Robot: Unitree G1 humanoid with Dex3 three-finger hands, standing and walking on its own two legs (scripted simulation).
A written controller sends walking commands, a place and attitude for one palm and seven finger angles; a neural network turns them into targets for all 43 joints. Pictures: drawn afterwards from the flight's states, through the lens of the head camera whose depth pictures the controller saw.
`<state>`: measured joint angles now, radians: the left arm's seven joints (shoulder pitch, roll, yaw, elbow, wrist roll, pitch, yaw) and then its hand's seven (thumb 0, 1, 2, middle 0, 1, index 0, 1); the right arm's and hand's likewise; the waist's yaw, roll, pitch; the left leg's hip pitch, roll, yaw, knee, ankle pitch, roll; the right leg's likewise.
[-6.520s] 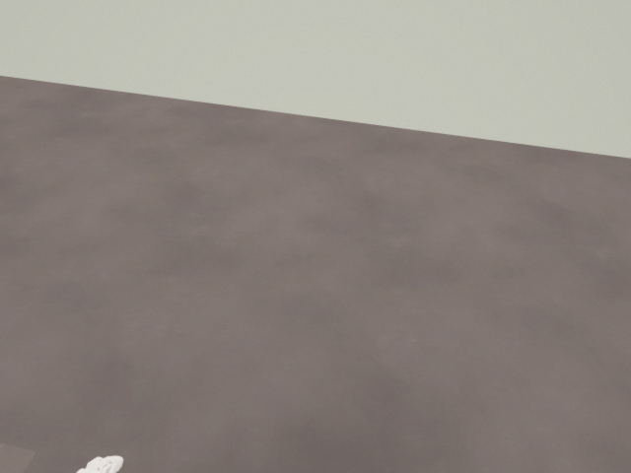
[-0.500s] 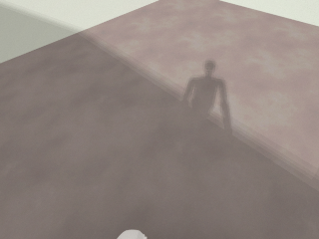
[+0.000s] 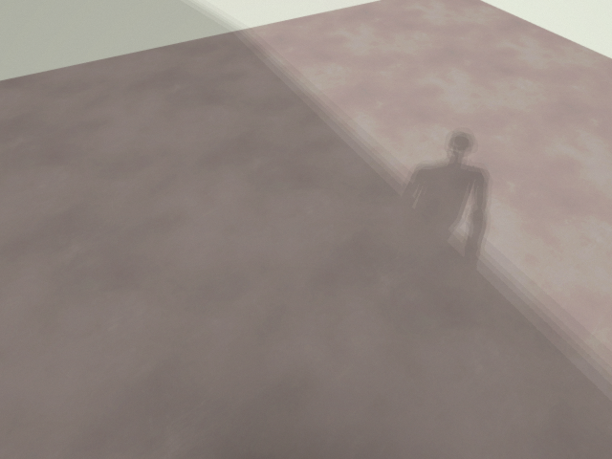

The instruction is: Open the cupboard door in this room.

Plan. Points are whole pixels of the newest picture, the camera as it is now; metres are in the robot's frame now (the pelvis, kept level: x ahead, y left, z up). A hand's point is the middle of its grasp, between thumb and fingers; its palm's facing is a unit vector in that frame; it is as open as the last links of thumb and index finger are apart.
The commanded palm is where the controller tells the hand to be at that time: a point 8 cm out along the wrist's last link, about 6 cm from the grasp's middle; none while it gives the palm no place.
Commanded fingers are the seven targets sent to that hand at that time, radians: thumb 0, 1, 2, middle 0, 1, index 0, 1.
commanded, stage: turn or walk to find it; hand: left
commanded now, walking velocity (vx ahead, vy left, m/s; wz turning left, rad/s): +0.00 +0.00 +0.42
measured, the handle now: out of the picture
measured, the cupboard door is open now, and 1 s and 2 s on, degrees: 0 0 0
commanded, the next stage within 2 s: none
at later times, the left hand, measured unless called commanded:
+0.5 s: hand out of the picture -0.04 +0.19 -0.17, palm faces +0.28 -0.93 -0.24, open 7.4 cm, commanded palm none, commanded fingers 0.00 0.90 0.90 -0.20 -0.30 -0.20 -0.30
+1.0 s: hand out of the picture -0.04 +0.19 -0.15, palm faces +0.44 -0.85 -0.29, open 7.4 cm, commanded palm none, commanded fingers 0.00 0.90 0.90 -0.20 -0.30 -0.20 -0.30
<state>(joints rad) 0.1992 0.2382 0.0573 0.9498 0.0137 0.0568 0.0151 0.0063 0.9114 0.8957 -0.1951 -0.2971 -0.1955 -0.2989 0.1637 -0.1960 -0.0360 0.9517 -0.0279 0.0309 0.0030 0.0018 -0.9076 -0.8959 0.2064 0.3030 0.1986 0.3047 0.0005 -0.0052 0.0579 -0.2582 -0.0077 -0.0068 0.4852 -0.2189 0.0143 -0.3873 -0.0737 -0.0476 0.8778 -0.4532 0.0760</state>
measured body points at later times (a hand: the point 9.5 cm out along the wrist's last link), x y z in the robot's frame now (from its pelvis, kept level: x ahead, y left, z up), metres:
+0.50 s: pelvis -0.03 -0.01 -0.01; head +0.00 +0.00 +0.44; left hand -0.05 +0.24 -0.15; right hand +0.09 -0.25 -0.15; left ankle -0.07 +0.11 -0.72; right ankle +0.00 -0.13 -0.74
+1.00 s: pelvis -0.05 -0.04 -0.01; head -0.02 -0.06 +0.44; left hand -0.06 +0.23 -0.13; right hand +0.11 -0.24 -0.17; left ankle -0.08 +0.10 -0.72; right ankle +0.00 -0.12 -0.74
